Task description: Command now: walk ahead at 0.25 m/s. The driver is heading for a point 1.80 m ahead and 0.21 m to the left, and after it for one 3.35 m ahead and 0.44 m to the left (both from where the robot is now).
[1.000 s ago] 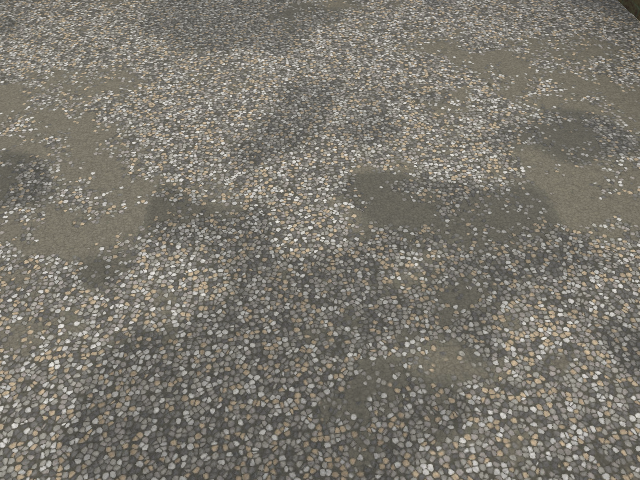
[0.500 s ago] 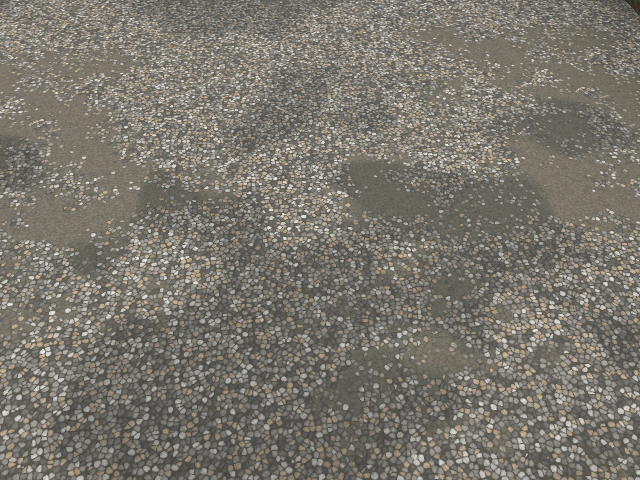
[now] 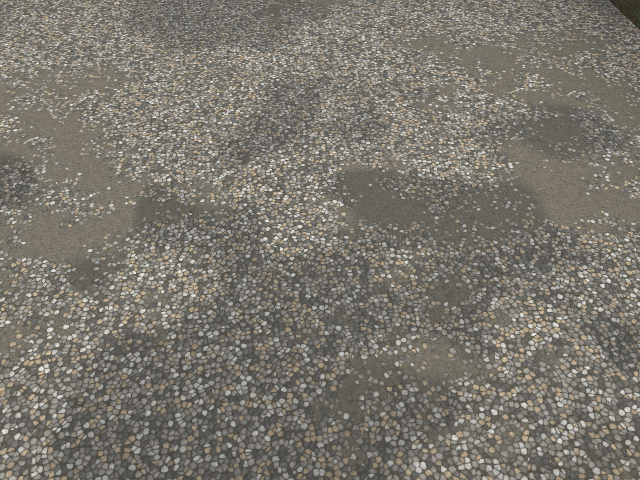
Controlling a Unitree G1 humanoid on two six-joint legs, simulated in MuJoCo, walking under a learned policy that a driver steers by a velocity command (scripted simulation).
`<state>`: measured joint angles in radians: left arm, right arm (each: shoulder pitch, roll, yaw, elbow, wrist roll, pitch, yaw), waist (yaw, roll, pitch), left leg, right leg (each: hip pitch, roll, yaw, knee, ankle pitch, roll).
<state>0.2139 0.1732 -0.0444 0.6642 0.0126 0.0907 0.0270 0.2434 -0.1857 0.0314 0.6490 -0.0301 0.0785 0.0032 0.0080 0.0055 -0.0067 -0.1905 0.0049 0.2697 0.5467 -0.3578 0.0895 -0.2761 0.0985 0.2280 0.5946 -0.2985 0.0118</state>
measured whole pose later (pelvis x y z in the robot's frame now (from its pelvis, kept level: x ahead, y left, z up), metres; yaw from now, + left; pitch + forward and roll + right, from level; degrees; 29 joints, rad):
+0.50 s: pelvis +0.03 +0.00 +0.00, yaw +1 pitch +0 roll -1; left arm 0.16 0.17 -0.04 0.74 0.02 0.09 0.03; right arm 0.26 -0.18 0.04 0.66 -0.03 0.07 0.00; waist 0.02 0.02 0.01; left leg -0.12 0.01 0.25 0.49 -0.37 0.08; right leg -0.19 0.09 0.19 0.52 -0.31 0.00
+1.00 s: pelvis +0.02 -0.02 +0.01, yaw +0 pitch +0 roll +1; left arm 0.21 0.19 -0.06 0.62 0.03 0.10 0.02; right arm 0.30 -0.23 0.04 0.70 -0.05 0.08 -0.03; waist -0.01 -0.01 0.00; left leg -0.13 0.01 0.28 0.44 -0.32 0.06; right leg -0.24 0.09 0.19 0.54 -0.28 -0.03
